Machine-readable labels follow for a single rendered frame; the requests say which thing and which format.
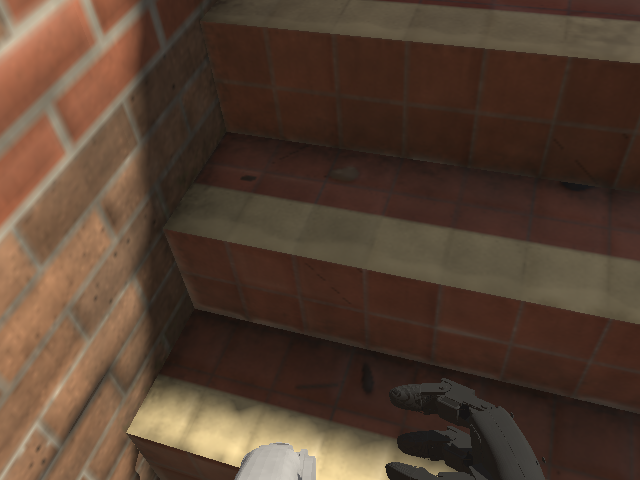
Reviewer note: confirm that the left robot thigh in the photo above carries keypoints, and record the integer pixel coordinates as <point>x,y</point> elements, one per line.
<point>277,462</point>

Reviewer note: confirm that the robot right hand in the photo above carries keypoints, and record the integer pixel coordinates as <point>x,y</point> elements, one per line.
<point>496,449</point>

